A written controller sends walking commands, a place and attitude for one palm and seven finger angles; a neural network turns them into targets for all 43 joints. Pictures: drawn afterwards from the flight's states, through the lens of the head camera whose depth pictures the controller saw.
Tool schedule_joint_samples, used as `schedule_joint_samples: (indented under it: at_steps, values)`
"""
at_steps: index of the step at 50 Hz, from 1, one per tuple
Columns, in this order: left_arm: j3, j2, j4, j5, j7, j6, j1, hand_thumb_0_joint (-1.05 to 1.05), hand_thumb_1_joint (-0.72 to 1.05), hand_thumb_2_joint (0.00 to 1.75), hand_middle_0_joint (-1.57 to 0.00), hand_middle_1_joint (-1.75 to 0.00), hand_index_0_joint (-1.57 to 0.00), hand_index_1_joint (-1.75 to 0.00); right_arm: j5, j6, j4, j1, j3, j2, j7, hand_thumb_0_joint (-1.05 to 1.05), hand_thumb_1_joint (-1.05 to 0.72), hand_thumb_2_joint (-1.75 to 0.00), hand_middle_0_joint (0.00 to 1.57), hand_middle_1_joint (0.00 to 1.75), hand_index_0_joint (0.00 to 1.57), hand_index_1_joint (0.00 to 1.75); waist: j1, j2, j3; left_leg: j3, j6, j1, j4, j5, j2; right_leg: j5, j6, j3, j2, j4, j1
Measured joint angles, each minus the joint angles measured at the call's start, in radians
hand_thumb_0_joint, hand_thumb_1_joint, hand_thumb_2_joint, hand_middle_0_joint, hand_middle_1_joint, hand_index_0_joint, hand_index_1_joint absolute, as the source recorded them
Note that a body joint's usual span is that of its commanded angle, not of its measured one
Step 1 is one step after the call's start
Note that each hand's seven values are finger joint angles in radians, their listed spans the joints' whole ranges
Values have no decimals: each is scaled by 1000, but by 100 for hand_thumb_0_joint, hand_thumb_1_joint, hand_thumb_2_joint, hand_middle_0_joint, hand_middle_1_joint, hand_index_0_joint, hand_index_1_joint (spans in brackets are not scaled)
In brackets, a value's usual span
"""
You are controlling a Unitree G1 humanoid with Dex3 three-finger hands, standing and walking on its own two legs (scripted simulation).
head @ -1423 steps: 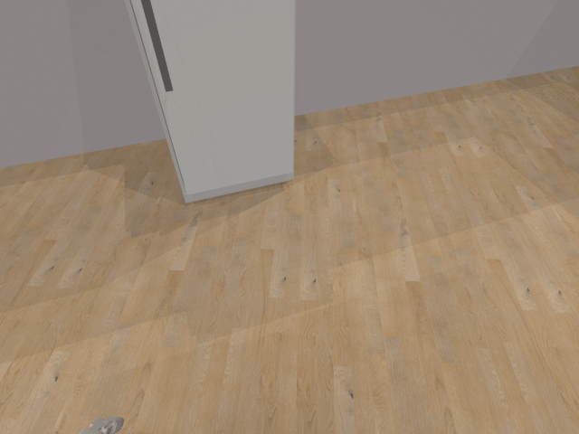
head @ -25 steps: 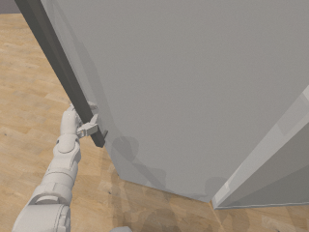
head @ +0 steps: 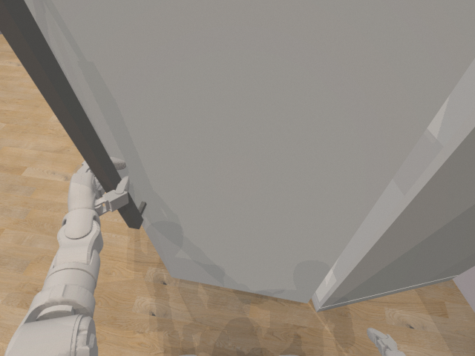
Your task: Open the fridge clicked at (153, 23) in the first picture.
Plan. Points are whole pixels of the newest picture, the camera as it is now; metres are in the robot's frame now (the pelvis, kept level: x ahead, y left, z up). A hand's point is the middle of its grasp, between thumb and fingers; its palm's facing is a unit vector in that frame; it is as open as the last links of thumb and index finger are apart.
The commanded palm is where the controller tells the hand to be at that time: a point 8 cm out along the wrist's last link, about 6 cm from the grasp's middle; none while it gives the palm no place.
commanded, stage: stop walking and hold the door back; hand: left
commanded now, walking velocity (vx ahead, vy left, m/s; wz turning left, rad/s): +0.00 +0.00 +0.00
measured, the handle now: (100, 143) +0.44 +0.23 +0.12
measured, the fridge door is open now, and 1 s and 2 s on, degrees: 67 72 71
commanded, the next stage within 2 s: loosen the grip on the handle in 0.44 s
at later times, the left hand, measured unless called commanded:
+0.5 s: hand (111, 220) +0.33 +0.22 +0.04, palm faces +0.19 -0.95 -0.23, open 5.7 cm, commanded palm +0.31 +0.28 +0.03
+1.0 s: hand (109, 215) +0.36 +0.24 +0.01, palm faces +0.20 -0.95 -0.24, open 12.6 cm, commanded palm +0.33 +0.29 +0.03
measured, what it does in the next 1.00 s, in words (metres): steps on the spot: left foot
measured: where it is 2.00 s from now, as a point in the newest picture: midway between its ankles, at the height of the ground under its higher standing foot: outside the picture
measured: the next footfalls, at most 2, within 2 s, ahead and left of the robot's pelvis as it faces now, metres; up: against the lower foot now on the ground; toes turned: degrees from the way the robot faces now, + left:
left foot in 0.04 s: +0.05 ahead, +0.14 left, +0.00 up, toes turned +1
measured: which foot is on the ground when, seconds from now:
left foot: up 0.00-0.02, down 0.04-1.00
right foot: down 0.00-1.00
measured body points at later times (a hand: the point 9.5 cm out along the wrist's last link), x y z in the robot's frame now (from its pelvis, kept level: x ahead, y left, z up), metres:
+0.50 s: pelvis +0.00 +0.02 +0.00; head +0.01 +0.01 +0.45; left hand +0.32 +0.27 +0.05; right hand +0.11 -0.23 -0.11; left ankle +0.01 +0.14 -0.73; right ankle +0.02 -0.10 -0.73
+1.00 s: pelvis +0.00 +0.01 -0.02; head +0.04 +0.02 +0.43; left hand +0.34 +0.29 +0.03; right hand +0.10 -0.26 -0.12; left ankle +0.01 +0.13 -0.73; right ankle +0.02 -0.10 -0.73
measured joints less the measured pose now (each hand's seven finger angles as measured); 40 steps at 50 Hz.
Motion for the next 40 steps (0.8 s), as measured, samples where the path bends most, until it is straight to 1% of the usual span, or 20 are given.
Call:
schedule_joint_samples:
  at_steps: [2,3,5,7,10,11,12,16,18,20,23,27,28,29,30,33,35,37,40]
  values:
    - [-21,-8,-28,3,-3,-2,17,-3,59,74,-33,-125,-45,-140,-4,-5,-12,-2,-12,-24,-5,1,-90,-90,21,30,20,30,2,12,-13,-5,4,51,-130,92,8,-1,12,-2,11,5,-5]
    - [-35,-9,-45,2,-2,-2,25,-3,59,74,-34,-127,-45,-140,-4,-7,-11,-6,-21,-28,-8,1,-90,-90,20,30,20,30,2,9,-15,-3,13,68,-165,103,7,-5,18,-1,11,12,-8]
    - [-59,-8,-78,1,3,0,42,-3,59,74,-34,-128,-45,-140,-2,-2,-16,-10,-32,-20,-9,1,-90,-90,20,30,20,30,17,-23,-16,18,24,81,-180,104,-7,-3,28,20,-2,11,-6]
    - [-81,-9,-112,-1,9,-1,66,-3,60,74,-34,-130,-45,-140,-1,-1,-34,1,-33,-10,-6,1,-90,-90,20,30,20,30,30,-41,-25,31,30,85,-189,104,-11,-5,33,30,-5,16,-7]
    - [-98,-9,-160,5,9,-1,106,-3,61,74,-34,-132,-45,-140,-6,-4,-55,14,-29,11,0,1,-90,-90,20,30,20,30,40,-46,-39,38,32,81,-192,103,-11,-47,30,25,-6,19,20]
    - [-99,-11,-175,4,12,0,119,-3,61,74,-34,-132,-45,-140,-6,-3,-58,12,-26,16,3,1,-90,-90,20,30,20,30,43,-37,-38,39,30,77,-187,101,-5,-50,26,25,1,5,25]
    - [-99,-14,-195,3,17,2,135,-3,62,74,-33,-132,-45,-140,-7,-1,-61,9,-24,21,6,1,-90,-90,20,30,20,30,42,-25,-34,37,28,76,-183,99,3,-37,25,23,8,-7,29]
    - [-77,-26,-301,-20,29,12,242,-4,63,73,-33,-132,-45,-140,-3,14,-73,-5,-14,43,14,1,-90,-90,20,30,20,30,19,6,-36,38,20,72,-189,103,14,-13,23,24,18,-31,32]
    - [-81,-33,-334,-26,36,15,279,-4,63,73,-33,-133,-45,-140,-3,18,-69,-3,-11,52,9,1,-90,-90,20,30,20,30,20,8,-43,42,19,77,-199,107,11,-13,23,27,16,-32,32]
    - [-88,-40,-344,-26,36,14,300,-4,63,72,-33,-133,-45,-140,-5,20,-59,2,-8,54,1,1,-90,-90,20,30,20,30,27,9,-52,44,21,83,-210,113,8,-12,25,29,13,-34,33]
    - [-106,-46,-324,-23,37,7,299,-4,63,73,-33,-133,-45,-140,-7,21,-37,9,-6,50,-8,1,-90,-90,20,30,20,30,45,11,-65,43,22,87,-220,121,6,-8,26,29,12,-39,35]
    - [-127,-52,-258,-19,40,-5,260,-4,63,73,-33,-133,-45,-140,-7,20,-13,14,-10,34,-15,1,-90,-90,20,30,20,30,65,15,-76,39,23,86,-228,132,5,3,25,25,11,-51,38]
    - [-115,-50,-265,-6,29,10,247,-4,62,73,-33,-132,-45,-140,-4,24,-27,14,-13,33,-15,1,-90,-90,20,30,20,30,63,11,-60,38,23,92,-229,135,2,1,25,24,8,-43,40]
    - [-105,-44,-256,13,12,20,225,-5,61,72,-34,-131,-45,-140,-9,14,-35,19,-24,38,-10,1,-90,-90,20,30,20,30,65,2,-51,37,23,92,-232,140,-4,-3,23,23,2,-32,35]
    - [-100,-35,-244,16,-3,38,201,-5,60,72,-35,-131,-45,-140,-9,3,-39,25,-30,41,-3,1,-90,-90,20,30,20,30,63,-7,-52,32,23,83,-233,147,-8,-4,19,17,-2,-23,24]
    - [-73,5,-221,12,-47,65,146,-5,53,70,-38,-132,-45,-140,-15,-18,-43,33,-28,42,21,1,-90,-90,20,30,20,30,53,-43,-73,20,20,25,-204,150,-8,-12,11,5,-4,16,-35]
    - [-65,21,-226,3,-43,68,129,-4,46,67,-40,-134,-45,-140,-17,-30,-50,39,-37,32,38,1,-90,-90,21,30,20,30,49,-52,-78,14,16,-10,-170,139,-2,-19,6,0,1,42,-65]
    - [-67,23,-246,-1,-29,63,134,-3,36,63,-41,-135,-45,-140,-16,-40,-56,50,-50,14,54,1,-90,-90,20,30,20,30,48,-44,-85,7,17,-43,-133,120,0,-30,3,-4,3,68,-91]
    - [-76,18,-257,-6,-12,63,145,-1,15,53,-42,-135,-45,-140,-10,-41,-53,62,-62,-13,71,1,-90,-90,20,30,20,30,43,-26,-103,-5,25,-83,-89,96,-6,-50,6,-9,1,103,-125]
